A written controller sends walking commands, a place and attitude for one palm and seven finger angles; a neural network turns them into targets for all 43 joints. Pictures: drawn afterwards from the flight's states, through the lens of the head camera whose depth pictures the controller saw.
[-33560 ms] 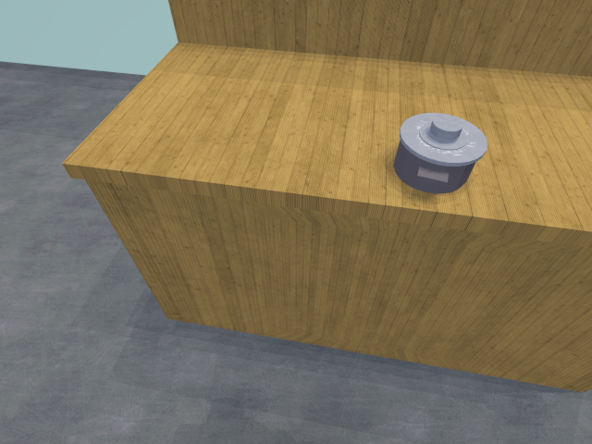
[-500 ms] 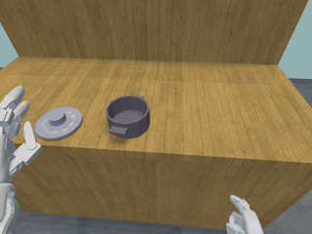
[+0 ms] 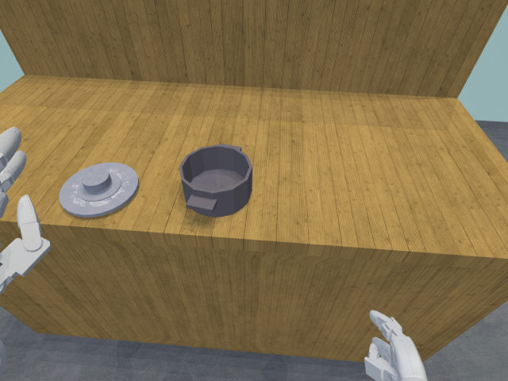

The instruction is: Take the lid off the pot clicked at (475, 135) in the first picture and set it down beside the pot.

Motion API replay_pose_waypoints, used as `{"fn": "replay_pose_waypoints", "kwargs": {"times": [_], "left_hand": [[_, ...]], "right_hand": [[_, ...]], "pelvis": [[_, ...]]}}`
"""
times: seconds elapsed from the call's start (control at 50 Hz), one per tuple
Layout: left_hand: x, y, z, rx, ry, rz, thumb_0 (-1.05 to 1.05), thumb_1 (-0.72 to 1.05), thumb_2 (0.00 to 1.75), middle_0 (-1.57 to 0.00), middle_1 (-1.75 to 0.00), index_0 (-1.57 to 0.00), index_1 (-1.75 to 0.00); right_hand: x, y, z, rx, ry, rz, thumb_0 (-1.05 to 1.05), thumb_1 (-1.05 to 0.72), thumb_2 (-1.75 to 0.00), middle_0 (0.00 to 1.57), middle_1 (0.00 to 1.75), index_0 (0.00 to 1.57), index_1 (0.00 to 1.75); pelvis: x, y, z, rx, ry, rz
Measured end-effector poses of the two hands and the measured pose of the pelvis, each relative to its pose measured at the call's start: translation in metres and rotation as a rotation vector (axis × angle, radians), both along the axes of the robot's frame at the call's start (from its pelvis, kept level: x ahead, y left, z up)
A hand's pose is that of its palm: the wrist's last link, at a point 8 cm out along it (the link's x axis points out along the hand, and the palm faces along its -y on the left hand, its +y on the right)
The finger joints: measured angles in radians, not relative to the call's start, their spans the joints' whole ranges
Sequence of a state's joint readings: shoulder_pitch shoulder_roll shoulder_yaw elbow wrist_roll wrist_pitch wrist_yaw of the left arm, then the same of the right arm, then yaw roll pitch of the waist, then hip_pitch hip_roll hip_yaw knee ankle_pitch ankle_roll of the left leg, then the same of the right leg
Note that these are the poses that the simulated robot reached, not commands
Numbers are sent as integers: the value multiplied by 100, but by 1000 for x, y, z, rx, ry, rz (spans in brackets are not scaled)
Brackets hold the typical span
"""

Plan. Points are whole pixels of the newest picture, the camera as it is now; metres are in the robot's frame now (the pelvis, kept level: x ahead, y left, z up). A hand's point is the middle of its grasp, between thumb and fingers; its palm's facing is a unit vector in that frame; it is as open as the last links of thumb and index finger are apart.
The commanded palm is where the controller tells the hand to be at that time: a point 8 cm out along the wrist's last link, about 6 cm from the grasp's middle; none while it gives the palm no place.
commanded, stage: step back with the hand held close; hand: left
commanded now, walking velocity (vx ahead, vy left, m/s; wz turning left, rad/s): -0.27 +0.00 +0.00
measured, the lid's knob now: (96, 179) +0.47 +0.38 +0.03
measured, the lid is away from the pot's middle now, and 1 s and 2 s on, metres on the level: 0.25 0.25 0.25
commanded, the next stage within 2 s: stop stepping back and stand still in 1.20 s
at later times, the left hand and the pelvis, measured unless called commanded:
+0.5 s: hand (21, 300) +0.14 +0.24 +0.20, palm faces +0.37 -0.82 -0.43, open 7.4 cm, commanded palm +0.08 +0.30 +0.21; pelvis -0.05 +0.02 -0.02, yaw +0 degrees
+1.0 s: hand out of the picture +0.07 +0.25 +0.20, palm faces +0.28 -0.84 -0.47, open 7.4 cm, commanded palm +0.01 +0.31 +0.21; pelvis -0.13 +0.03 -0.01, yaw -1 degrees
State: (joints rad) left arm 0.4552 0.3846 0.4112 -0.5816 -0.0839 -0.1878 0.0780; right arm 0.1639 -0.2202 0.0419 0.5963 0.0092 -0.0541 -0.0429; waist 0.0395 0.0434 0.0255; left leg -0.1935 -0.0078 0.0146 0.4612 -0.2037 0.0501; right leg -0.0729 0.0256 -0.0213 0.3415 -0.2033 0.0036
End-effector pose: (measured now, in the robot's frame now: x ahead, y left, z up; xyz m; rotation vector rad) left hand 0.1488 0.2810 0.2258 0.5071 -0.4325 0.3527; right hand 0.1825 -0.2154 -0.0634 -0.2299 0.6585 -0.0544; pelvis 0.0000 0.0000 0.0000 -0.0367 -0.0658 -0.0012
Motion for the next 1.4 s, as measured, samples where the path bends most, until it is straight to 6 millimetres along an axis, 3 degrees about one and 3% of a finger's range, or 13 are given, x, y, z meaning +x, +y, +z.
{"fn": "replay_pose_waypoints", "kwargs": {"times": [0.18,0.36,0.5,0.62,0.72,0.9,0.98,1.12,1.22,1.3,1.34,1.4], "left_hand": [[0,0,-24,30,135,-97,1,89,90,-21,-31,-22,-30],[-30,2,-15,110,85,-68,1,89,90,-22,-31,-22,-30],[-48,4,-17,53,-1,-62,1,89,90,-22,-31,-22,-30],[-54,19,-24,31,-32,-77,1,89,90,-22,-31,-22,-30],[-63,29,-13,52,-23,-59,1,89,90,-22,-31,-22,-30],[-83,16,-19,58,-11,-163,1,89,90,-21,-31,-22,-30],[-102,15,-16,93,-7,-180,1,89,90,-22,-31,-22,-30],[-148,22,-13,73,-51,-138,1,89,90,-22,-31,-22,-30],[-154,42,-21,-10,-145,-119,1,89,90,-22,-31,-22,-30],[-160,50,-24,-24,-78,-137,1,89,90,-21,-31,-21,-30],[-159,50,-37,-44,18,-147,1,89,90,-21,-31,-21,-30],[-181,43,-31,-19,64,-185,1,89,90,-21,-31,-21,-30]], "right_hand": [[-34,-14,-1,-54,56,-105,1,-90,-90,20,30,20,30],[-64,-7,-15,-31,58,-102,2,-90,-90,20,30,20,30],[-86,-5,-21,-41,72,-116,2,-90,-90,20,30,20,30],[-103,0,-14,-84,54,-152,2,-90,-90,20,30,20,30],[-113,13,-2,-66,28,-136,2,-90,-90,20,30,20,30],[-127,20,-8,-65,33,-106,1,-90,-90,20,30,21,30],[-140,18,-4,-63,8,-117,2,-90,-90,20,30,21,30],[-178,10,-3,-81,30,-143,1,-90,-90,20,30,21,30],[-206,13,-5,-136,41,-170,1,-90,-90,20,30,20,30],[-233,28,2,-104,23,-170,2,-90,-90,20,30,20,30],[-249,34,0,-75,28,-152,1,-90,-90,20,30,20,30],[-273,41,4,-42,26,-167,2,-90,-90,20,30,20,30]], "pelvis": [[-13,14,-5,13,43,-13],[-37,13,-14,11,46,-3],[-50,16,-18,-23,43,7],[-62,28,-20,-34,36,-5],[-72,31,-10,-49,70,-4],[-108,34,-14,-48,88,-38],[-125,33,-14,-50,79,-31],[-146,36,-15,-27,58,-39],[-166,51,-22,-35,70,-11],[-194,55,-13,-25,74,-42],[-208,59,-10,-49,80,-33],[-226,57,-7,-46,82,-53]]}}
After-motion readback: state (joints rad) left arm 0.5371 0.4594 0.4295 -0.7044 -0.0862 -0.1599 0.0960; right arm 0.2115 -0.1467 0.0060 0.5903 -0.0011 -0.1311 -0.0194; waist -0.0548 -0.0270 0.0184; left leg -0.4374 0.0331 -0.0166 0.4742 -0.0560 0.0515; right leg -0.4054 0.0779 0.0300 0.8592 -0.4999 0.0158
